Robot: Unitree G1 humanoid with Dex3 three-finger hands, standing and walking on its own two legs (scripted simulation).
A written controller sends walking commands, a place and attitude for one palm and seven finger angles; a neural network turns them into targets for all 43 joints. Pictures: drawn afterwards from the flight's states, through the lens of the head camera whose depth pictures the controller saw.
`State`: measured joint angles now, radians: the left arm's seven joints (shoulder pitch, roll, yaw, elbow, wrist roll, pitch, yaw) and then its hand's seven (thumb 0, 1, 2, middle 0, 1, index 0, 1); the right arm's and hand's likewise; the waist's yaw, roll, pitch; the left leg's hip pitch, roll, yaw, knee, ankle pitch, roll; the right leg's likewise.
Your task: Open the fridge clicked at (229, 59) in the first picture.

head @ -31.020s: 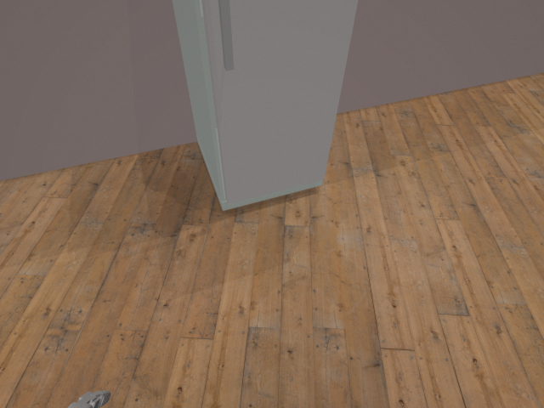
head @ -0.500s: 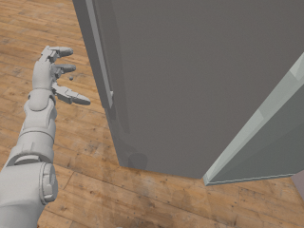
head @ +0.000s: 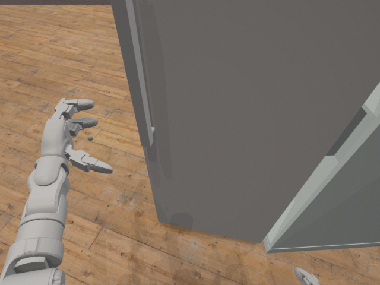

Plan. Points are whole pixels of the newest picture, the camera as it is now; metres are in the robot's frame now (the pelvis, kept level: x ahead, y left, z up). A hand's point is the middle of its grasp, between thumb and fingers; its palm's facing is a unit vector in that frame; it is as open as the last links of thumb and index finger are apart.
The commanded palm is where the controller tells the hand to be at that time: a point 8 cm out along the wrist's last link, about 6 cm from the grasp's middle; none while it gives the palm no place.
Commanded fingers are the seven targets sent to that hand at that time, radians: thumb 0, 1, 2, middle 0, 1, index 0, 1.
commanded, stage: slip the hand off the handle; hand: left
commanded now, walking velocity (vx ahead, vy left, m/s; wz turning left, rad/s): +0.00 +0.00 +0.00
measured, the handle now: (136, 57) +0.49 +0.13 +0.24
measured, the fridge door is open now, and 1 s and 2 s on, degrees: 75 75 75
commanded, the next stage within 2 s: draw the hand back to the body in 0.30 s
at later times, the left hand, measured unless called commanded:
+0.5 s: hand (81, 152) +0.33 +0.23 +0.13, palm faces +0.08 -1.00 -0.05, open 14.7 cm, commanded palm +0.29 +0.28 +0.13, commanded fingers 0.00 -0.55 0.20 -0.25 -1.15 -0.25 -1.15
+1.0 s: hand (46, 178) +0.26 +0.25 +0.15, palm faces +0.22 -0.97 -0.13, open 14.3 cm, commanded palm +0.21 +0.29 +0.16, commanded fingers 0.00 -0.19 0.38 -0.24 -0.94 -0.24 -0.94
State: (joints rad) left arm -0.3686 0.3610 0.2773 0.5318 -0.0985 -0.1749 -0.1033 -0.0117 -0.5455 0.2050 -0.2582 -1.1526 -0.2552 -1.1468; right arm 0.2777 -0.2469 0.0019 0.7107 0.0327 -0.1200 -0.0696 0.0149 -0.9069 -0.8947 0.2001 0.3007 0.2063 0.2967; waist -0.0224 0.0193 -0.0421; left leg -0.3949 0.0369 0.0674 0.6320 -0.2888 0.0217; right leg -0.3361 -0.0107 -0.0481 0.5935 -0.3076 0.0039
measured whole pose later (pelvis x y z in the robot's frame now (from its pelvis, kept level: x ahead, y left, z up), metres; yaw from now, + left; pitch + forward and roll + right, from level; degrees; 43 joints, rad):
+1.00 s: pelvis +0.00 -0.01 +0.01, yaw +2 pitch -4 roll -1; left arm 0.02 0.37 0.31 0.00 -0.23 0.03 -0.19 -0.01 -0.46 0.25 -0.25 -1.10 -0.25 -1.09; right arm 0.16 -0.25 0.06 0.67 0.03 -0.25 -0.13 0.02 -0.91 -0.89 0.20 0.30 0.21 0.30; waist 0.06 0.03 0.01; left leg -0.21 0.03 0.04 0.54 -0.25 0.01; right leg -0.14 -0.01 -0.07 0.49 -0.28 0.00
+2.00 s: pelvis +0.01 -0.01 +0.02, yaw +1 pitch -7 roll +0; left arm 0.43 0.32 0.32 -0.34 -0.07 -0.08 0.13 0.02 0.89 0.90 -0.21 -0.31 -0.21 -0.30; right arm 0.17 -0.22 0.02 0.71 -0.02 -0.16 -0.10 0.02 -0.90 -0.89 0.20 0.30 0.21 0.30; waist 0.08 0.05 0.05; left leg -0.07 0.03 0.06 0.40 -0.21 0.00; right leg 0.00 0.00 -0.06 0.36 -0.23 -0.01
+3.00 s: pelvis -0.12 +0.03 -0.01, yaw +4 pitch +0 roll -2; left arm 0.48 0.42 0.45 -0.44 0.00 -0.25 0.17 0.02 0.89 0.90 -0.22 -0.30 -0.21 -0.30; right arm 0.24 -0.20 0.00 0.62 -0.01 -0.13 -0.09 0.02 -0.90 -0.89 0.20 0.30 0.21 0.30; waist 0.01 0.01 -0.02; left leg -0.50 0.00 0.08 0.57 -0.11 0.07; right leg -0.26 0.04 -0.01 0.65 -0.42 -0.03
